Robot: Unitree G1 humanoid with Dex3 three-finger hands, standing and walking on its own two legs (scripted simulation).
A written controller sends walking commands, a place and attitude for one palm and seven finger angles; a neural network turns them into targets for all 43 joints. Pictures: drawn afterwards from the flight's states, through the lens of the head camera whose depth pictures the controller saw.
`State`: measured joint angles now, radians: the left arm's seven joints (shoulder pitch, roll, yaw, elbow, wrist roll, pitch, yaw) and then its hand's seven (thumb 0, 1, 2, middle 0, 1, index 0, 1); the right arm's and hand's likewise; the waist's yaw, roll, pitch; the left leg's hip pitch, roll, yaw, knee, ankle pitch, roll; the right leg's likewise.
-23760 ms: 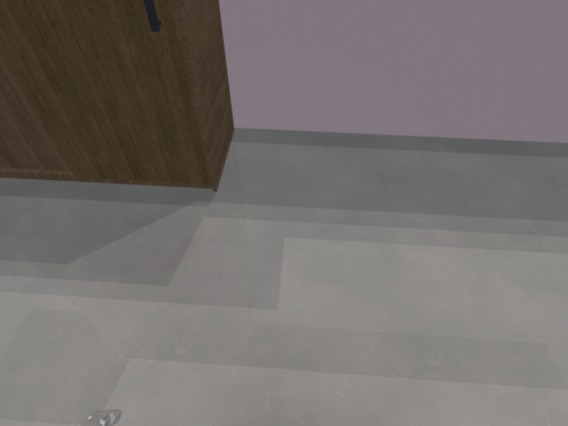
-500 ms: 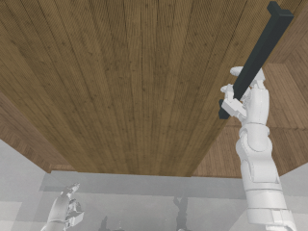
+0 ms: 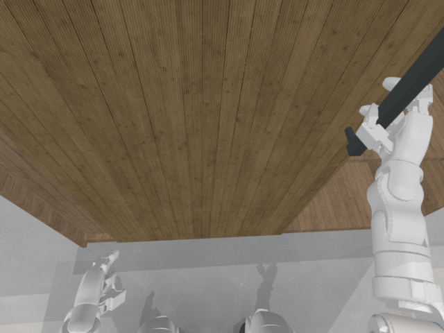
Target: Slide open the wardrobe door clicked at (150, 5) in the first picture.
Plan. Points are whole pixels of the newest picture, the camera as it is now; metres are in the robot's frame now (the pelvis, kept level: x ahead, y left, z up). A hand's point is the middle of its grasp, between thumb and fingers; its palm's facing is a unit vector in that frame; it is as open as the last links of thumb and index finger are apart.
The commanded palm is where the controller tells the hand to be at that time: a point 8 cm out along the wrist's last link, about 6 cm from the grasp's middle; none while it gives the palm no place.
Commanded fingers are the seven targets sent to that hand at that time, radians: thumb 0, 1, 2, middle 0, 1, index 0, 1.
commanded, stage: step sideways, sliding the door along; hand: right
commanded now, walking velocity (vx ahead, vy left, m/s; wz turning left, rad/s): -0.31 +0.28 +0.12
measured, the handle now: (394, 88) +0.45 -0.25 +0.18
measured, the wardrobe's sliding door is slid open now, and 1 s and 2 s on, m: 0.54 0.54 0.54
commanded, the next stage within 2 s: stop walking and hold the door there in 0.10 s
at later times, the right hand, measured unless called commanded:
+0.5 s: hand (369, 127) +0.41 -0.22 +0.13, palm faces +0.53 +0.78 -0.32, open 6.8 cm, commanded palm +0.37 -0.25 +0.12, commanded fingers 0.00 -0.90 -0.90 0.45 1.40 0.45 1.40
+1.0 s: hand (369, 126) +0.41 -0.22 +0.14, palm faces +0.47 +0.84 -0.26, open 6.6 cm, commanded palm +0.37 -0.25 +0.12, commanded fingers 0.00 -0.90 -0.90 0.45 1.40 0.45 1.40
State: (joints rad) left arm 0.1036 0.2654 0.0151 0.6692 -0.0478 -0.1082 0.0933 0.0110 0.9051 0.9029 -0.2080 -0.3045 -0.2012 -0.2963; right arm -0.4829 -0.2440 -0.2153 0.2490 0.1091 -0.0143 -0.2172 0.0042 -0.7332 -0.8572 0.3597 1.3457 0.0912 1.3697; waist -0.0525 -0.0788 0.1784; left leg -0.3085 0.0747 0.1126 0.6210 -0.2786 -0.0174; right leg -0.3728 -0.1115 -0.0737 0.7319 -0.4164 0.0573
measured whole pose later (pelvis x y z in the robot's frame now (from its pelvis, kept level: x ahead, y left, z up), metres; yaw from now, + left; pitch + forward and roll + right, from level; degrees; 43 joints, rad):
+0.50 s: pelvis +0.03 +0.09 +0.00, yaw +5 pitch -1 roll -1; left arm 0.06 0.30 0.00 0.68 -0.05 -0.10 0.08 0.01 0.91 0.90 -0.21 -0.30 -0.20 -0.30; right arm -0.32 -0.47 -0.50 0.48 0.05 -0.12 -0.13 -0.11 -0.60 -0.83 0.40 1.31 0.22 1.33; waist 0.00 -0.07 0.15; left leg -0.38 0.07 0.05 0.62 -0.22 -0.01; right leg -0.47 -0.02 -0.04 1.16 -0.58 0.07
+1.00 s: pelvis -0.01 +0.08 +0.01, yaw +10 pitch +0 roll +1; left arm 0.29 0.25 -0.05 0.71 -0.02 -0.07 0.09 0.01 0.90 0.90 -0.21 -0.30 -0.20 -0.30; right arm -0.37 -0.57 -0.48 0.71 0.04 -0.09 -0.14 -0.06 -0.66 -0.81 0.33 1.27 0.22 1.34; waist 0.05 -0.03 -0.01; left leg -0.23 0.01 0.06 0.48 -0.26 0.00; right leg -0.32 -0.09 -0.14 0.54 -0.23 -0.01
